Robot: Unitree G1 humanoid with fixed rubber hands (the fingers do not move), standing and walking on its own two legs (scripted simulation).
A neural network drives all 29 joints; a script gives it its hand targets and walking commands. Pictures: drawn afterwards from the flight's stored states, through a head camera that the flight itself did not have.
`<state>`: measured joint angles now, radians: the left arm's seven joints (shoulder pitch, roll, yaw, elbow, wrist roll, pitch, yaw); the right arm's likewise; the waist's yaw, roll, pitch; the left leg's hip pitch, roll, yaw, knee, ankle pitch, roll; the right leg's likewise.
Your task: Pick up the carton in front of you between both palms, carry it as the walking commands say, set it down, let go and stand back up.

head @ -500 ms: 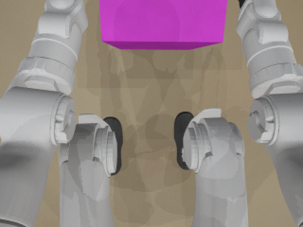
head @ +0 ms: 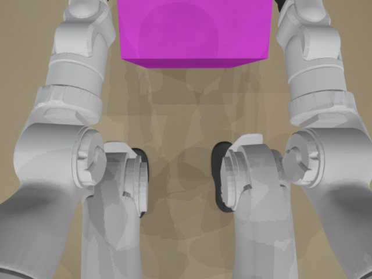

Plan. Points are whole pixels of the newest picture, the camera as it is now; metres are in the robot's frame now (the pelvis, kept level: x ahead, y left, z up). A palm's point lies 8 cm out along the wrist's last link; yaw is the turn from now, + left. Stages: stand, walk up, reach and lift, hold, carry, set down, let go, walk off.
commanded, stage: reach and lift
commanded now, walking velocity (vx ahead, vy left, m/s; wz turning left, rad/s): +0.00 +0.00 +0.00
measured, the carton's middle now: (191, 8) +0.54 -0.04 -0.24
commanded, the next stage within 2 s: none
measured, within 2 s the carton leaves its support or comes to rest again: neither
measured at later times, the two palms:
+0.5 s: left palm out of the picture +0.50 +0.12 +0.05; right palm out of the picture +0.48 -0.18 +0.05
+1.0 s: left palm out of the picture +0.47 +0.12 +0.21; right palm out of the picture +0.45 -0.17 +0.21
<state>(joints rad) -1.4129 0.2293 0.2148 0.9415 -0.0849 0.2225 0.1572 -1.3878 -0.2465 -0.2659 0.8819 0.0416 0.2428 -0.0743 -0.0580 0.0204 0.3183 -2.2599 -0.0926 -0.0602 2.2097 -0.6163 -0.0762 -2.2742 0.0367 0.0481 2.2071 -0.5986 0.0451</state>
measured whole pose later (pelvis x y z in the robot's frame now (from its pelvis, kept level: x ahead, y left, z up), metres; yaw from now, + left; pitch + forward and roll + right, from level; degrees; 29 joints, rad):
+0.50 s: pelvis -0.02 +0.00 +0.11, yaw -1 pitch +42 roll +1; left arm -1.17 0.03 0.50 0.79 0.22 0.37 0.07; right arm -1.16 -0.03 -0.52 0.75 -0.27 0.37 -0.02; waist -0.03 0.03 -0.10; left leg -2.06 -0.13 -0.10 1.80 -0.48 -0.08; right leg -2.07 0.10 0.10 1.78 -0.45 0.07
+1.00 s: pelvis +0.04 +0.00 +0.25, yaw -2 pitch +36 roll +0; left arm -0.75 -0.08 0.42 0.66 0.21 0.35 0.06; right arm -0.73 0.08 -0.43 0.63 -0.23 0.35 -0.03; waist -0.02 0.02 -0.26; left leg -1.49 -0.11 -0.12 1.37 -0.50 -0.05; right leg -1.51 0.09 0.12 1.37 -0.47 0.05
